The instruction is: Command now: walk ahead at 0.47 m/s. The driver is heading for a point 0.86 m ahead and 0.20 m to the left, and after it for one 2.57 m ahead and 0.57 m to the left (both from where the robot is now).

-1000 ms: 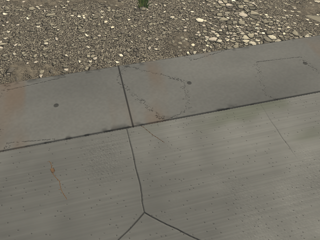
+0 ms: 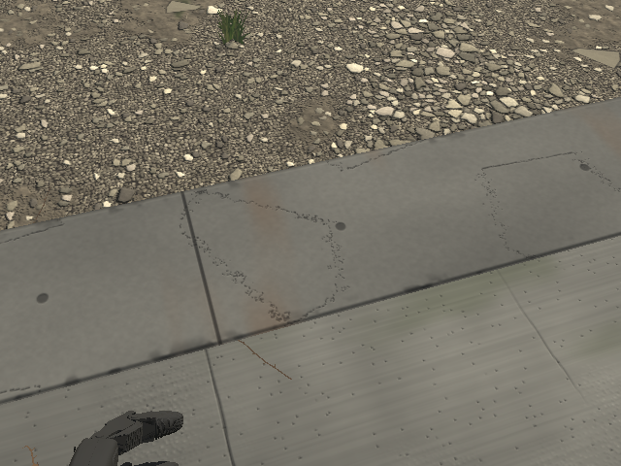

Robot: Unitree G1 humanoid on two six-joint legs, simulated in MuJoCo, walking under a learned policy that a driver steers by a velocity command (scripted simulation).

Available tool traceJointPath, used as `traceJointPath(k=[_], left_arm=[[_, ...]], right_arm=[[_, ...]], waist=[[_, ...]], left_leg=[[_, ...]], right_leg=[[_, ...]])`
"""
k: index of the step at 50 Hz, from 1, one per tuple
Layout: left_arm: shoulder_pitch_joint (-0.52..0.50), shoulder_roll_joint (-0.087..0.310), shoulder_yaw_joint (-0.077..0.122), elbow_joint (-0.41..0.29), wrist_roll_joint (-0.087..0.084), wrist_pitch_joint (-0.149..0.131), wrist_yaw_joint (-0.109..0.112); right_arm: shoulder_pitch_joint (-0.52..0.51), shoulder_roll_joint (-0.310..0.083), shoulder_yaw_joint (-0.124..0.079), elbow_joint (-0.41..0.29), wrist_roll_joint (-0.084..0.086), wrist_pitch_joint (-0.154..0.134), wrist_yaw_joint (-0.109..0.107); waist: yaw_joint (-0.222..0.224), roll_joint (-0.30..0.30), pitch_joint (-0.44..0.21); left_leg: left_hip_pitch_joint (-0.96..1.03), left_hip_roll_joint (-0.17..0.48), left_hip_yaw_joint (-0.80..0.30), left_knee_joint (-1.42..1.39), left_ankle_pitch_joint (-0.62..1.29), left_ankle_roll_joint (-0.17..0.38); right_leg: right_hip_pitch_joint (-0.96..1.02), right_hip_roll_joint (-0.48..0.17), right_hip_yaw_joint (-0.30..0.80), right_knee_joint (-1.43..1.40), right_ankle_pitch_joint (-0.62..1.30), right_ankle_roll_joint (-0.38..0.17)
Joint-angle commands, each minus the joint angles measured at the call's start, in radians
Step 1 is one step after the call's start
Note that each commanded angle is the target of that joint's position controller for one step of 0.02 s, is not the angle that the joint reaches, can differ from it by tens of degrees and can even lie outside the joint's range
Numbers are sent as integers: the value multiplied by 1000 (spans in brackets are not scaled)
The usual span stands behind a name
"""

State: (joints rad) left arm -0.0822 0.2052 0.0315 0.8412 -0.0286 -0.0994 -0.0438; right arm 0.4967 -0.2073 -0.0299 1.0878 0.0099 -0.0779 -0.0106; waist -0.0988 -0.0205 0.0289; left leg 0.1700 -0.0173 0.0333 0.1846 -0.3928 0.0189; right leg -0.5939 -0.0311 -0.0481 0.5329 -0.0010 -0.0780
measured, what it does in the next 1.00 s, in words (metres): walks ahead: right foot, then left foot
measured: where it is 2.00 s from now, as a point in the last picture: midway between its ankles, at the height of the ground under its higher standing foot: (260, 253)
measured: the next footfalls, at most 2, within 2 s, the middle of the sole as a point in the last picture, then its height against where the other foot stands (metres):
right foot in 0.04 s outside the picture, level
left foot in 0.60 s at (232, 445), level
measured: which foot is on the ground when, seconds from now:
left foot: down 0.00-0.06, up 0.08-0.58, down 0.60-1.00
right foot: up 0.00-0.02, down 0.04-0.62, up 0.64-1.00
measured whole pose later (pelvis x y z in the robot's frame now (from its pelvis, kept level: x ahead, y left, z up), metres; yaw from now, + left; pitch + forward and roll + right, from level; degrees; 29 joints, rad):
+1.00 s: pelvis +0.55 +0.04 +0.02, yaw +0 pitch +2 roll +1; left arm 0.10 0.22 0.03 0.92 0.08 -0.06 -0.05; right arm 0.44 -0.16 -0.02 1.03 -0.08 -0.13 0.07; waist -0.07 -0.03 -0.02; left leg -0.02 -0.05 0.05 0.23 -0.25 0.07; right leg -0.71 -0.11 0.03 0.71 0.11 -0.03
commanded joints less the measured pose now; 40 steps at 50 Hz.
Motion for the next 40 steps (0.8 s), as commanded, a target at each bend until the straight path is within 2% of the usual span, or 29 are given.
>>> traceJointPath(k=[1,2,3,4,5,6,7,8,10,12,14,16,20,24,27,28,29,30,31,32,33,34,35,36,37,38,40], left_arm=[[155,164,60,-11,0,-16,3],[352,213,82,42,2,-11,12],[516,316,104,71,33,-5,22],[525,263,83,84,33,-1,18],[421,196,64,72,18,-5,15],[315,150,49,48,14,-9,14],[243,119,37,40,21,-15,6],[210,93,29,41,29,-22,0],[226,88,26,64,34,-24,-4],[266,123,31,85,36,-26,8],[311,153,37,98,36,-24,26],[352,161,38,106,33,-18,39],[430,178,40,127,19,-11,49],[497,187,47,160,12,5,51],[489,205,57,166,8,19,55],[467,213,60,161,8,24,55],[446,201,55,154,10,29,55],[441,165,39,136,21,30,55],[547,56,6,120,27,11,44],[534,75,7,132,15,-17,39],[442,165,31,106,-13,-33,35],[375,175,33,87,-18,-36,39],[341,167,39,83,-5,-31,48],[356,154,46,87,4,-16,54],[378,130,45,93,7,0,55],[393,108,44,98,9,10,56],[358,109,48,82,14,21,59]], right_arm=[[-24,-175,-38,-38,-5,7,-4],[-53,-163,-31,-58,-12,8,-1],[43,-52,-1,-78,-19,-7,11],[72,-21,11,-59,7,-37,22],[-38,-118,-16,-91,32,-57,24],[-131,-146,-23,-121,42,-63,19],[-167,-140,-29,-127,32,-58,7],[-152,-126,-38,-123,17,-43,-2],[-105,-74,-37,-116,13,-15,-7],[-151,-79,-43,-140,9,-2,-11],[-249,-98,-49,-175,-2,0,-12],[-325,-95,-50,-199,-6,-5,-6],[-471,-76,-38,-237,2,-12,10],[-576,-81,-29,-279,11,-19,32],[-560,-111,-34,-292,14,-30,47],[-502,-133,-45,-279,14,-33,48],[-369,-168,-66,-238,11,-35,45],[-168,-237,-93,-183,4,-36,37],[-25,-346,-121,-153,-12,-30,32],[-18,-277,-96,-151,-6,-28,36],[-107,-216,-76,-165,1,-31,36],[-203,-176,-63,-191,0,-30,36],[-274,-141,-51,-201,-8,-31,40],[-307,-115,-43,-201,-17,-35,44],[-310,-103,-40,-193,-19,-35,48],[-293,-109,-41,-183,-17,-38,47],[-253,-142,-48,-163,-17,-41,36]], waist=[[186,148,-71],[271,137,-187],[245,-96,-379],[227,-216,-489],[217,-154,-307],[184,-83,-179],[141,0,-107],[99,-5,-77],[64,-40,-55],[58,-41,-15],[77,-29,13],[96,-24,19],[144,-26,35],[175,-28,65],[143,-50,47],[104,-64,12],[35,-57,-66],[-39,-10,-206],[-18,228,-364],[-22,276,-434],[-10,215,-290],[17,145,-194],[49,85,-119],[87,102,-86],[106,116,-73],[115,112,-64],[119,91,-34]], left_leg=[[-76,237,-50,291,1070,106],[-254,198,-34,534,972,76],[-639,43,-6,957,457,15],[-811,-53,-150,1185,-149,12],[-910,20,-177,1252,-111,37],[-907,77,-137,1220,-13,49],[-851,120,-115,1154,64,48],[-780,153,-119,1090,107,49],[-707,172,-112,1024,126,45],[-750,183,-100,951,177,28],[-840,192,-98,834,281,8],[-877,186,-92,706,393,0],[-839,139,-50,486,512,-4],[-861,120,-46,382,447,7],[-787,96,-32,332,332,43],[-687,67,-6,317,305,59],[-506,31,24,299,306,84],[-205,105,-61,333,326,135],[209,367,-506,278,192,292],[256,424,-778,121,103,324],[143,389,-642,113,76,265],[-10,352,-497,96,136,230],[-162,310,-393,58,208,211],[-263,272,-318,25,254,192],[-319,251,-278,-5,273,189],[-347,241,-246,-25,312,198],[-354,238,-201,-51,391,211]], right_leg=[[302,73,-45,-9,-54,-62],[606,4,36,18,-40,-107],[1021,-279,469,-6,-156,-252],[1090,-397,840,-215,-289,-325],[941,-342,714,-248,-328,-254],[752,-303,543,-274,-259,-209],[581,-262,425,-309,-158,-183],[470,-218,338,-338,-112,-159],[363,-184,263,-388,-101,-161],[324,-177,219,-425,-82,-175],[354,-181,206,-443,-70,-177],[394,-172,181,-444,-46,-159],[451,-156,125,-438,-42,-128],[580,-204,126,-381,-39,-123],[644,-240,138,-306,57,-102],[643,-232,125,-240,203,-89],[618,-186,84,-84,367,-66],[468,-128,35,178,313,-30],[47,38,-19,594,-90,51],[-104,81,134,760,-556,43],[-198,16,161,829,-511,20],[-192,-43,129,801,-415,7],[-148,-82,112,733,-335,9],[-80,-114,119,672,-283,10],[-30,-123,116,642,-256,13],[-15,-125,107,620,-241,19],[-60,-129,102,548,-174,36]])
Velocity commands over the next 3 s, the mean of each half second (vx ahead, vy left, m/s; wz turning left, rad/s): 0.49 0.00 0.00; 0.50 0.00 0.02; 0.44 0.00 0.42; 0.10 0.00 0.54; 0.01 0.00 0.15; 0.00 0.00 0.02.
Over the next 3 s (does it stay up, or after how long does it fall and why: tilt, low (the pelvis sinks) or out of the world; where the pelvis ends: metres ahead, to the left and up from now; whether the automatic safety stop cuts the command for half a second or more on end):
stays up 1.02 0.03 0.01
